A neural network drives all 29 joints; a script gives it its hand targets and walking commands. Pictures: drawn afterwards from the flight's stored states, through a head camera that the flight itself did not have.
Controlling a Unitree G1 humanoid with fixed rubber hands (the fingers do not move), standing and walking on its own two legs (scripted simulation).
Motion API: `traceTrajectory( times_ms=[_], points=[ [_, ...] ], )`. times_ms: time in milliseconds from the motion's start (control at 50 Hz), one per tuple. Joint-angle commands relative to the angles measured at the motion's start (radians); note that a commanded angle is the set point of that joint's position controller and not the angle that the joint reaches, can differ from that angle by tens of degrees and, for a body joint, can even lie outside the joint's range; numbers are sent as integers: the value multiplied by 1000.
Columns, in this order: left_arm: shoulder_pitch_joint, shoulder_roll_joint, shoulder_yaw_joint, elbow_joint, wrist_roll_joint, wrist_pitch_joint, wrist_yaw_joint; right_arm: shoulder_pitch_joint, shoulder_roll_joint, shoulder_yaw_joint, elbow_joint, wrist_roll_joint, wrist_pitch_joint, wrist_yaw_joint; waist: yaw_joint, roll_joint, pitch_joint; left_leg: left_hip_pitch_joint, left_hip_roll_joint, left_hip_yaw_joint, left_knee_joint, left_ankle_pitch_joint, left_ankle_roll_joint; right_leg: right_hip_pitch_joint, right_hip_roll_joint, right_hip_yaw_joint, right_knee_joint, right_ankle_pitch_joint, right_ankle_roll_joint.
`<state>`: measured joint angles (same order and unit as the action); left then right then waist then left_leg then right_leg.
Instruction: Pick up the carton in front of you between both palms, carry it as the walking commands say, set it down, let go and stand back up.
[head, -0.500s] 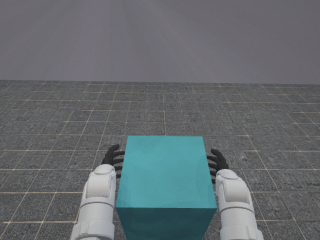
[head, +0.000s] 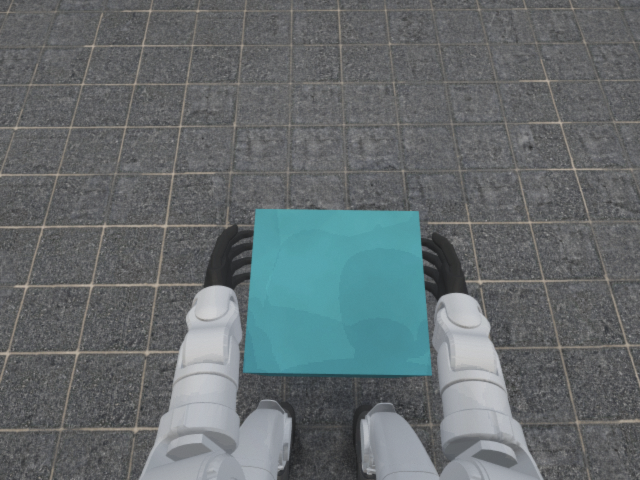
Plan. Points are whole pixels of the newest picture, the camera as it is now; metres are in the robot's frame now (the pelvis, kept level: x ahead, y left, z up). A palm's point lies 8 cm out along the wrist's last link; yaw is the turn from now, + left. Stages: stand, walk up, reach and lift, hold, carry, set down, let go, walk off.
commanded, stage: set down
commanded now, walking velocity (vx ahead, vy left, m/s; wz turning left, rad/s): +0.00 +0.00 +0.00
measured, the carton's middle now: (333, 305) +0.34 +0.00 -0.15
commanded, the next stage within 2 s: none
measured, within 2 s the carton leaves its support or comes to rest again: rests again in 1.86 s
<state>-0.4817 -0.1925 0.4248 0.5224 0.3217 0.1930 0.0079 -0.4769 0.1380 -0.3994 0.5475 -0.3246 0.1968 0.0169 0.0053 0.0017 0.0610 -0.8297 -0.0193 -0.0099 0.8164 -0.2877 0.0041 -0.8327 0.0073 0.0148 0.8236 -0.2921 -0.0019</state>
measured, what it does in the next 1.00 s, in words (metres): lowers itself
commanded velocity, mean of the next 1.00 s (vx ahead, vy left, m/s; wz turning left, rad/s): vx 0.00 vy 0.00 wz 0.00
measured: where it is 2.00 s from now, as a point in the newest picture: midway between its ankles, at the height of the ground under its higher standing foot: (322, 462)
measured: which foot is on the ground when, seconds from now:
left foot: down 0.00-1.00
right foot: down 0.00-1.00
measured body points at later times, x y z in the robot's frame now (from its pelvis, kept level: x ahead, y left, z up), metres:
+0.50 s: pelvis -0.03 -0.01 -0.14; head +0.19 -0.01 +0.25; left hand +0.41 +0.15 -0.22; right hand +0.41 -0.16 -0.22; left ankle +0.05 +0.12 -0.69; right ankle +0.05 -0.12 -0.69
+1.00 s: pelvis -0.05 +0.00 -0.26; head +0.25 -0.01 +0.07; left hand +0.44 +0.14 -0.38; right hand +0.45 -0.16 -0.39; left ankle +0.05 +0.12 -0.69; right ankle +0.05 -0.12 -0.69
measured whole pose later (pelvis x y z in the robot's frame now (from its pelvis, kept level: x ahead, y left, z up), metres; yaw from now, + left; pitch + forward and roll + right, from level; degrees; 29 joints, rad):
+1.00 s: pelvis -0.05 +0.00 -0.26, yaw +0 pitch +46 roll +0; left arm -1.00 -0.02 0.44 0.69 0.14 0.22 0.11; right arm -1.05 -0.08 -0.35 0.78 -0.14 0.23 -0.06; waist 0.01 0.01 -0.10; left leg -2.13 -0.06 -0.03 1.84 -0.52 -0.04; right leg -2.14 0.04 0.02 1.84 -0.51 0.02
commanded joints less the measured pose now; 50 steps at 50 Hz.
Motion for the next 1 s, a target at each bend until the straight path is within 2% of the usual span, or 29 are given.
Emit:
traceTrajectory(
  times_ms=[0,60,100,180,220,260,400,640,980],
  points=[
    [-435,-793,-633,-5,-173,-139,-131,-482,796,644,-42,197,-156,136,12,-4,-1052,246,-114,-71,149,579,-24,188,122,66,138,540,5],
    [-444,-762,-691,-48,-209,-149,-107,-494,769,682,-79,224,-163,105,9,-9,-1178,126,-124,-57,217,535,-42,150,122,61,206,562,13],
    [-463,-756,-696,-50,-221,-136,-107,-503,767,673,-82,222,-147,90,1,-8,-1153,17,-135,-43,240,404,-47,101,127,49,231,459,17],
    [-518,-755,-605,50,-193,-74,-123,-574,778,621,-6,196,-84,91,9,-35,-960,-194,-140,-19,276,100,-35,-81,138,29,255,132,22],
    [-564,-759,-560,94,-180,-46,-134,-619,792,589,40,186,-57,97,12,-41,-907,-272,-139,-9,306,7,-29,-148,141,25,277,30,21],
    [-618,-770,-533,118,-175,-29,-142,-663,803,559,73,185,-40,103,12,-38,-905,-329,-140,-3,344,-28,-28,-198,143,23,312,-6,20],
    [-742,-791,-480,166,-172,-6,-147,-787,803,498,129,185,-22,108,9,-22,-1010,-459,-153,12,474,-2,-38,-333,154,11,446,32,20],
    [-932,-771,-546,114,-251,2,-106,-988,748,544,91,260,-15,100,-4,-10,-1222,-580,-166,34,694,28,-57,-511,169,-34,673,52,25],
    [-1156,-684,-487,170,-273,4,-86,-1195,645,490,182,288,-5,117,-11,-12,-1203,-774,-162,61,921,9,-59,-753,154,-59,899,24,25]
  ],
)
